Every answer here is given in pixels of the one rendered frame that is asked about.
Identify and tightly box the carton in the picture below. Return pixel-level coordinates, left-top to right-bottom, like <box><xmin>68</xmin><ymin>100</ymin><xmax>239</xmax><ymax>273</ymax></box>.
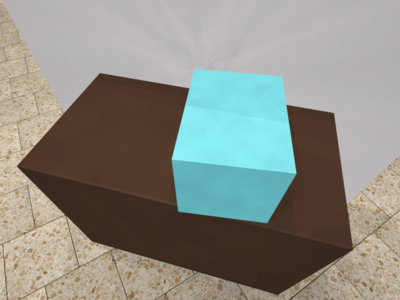
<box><xmin>172</xmin><ymin>69</ymin><xmax>296</xmax><ymax>223</ymax></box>

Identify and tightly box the pedestal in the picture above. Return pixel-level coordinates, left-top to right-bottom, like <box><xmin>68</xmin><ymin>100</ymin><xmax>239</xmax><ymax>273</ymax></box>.
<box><xmin>17</xmin><ymin>73</ymin><xmax>353</xmax><ymax>295</ymax></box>

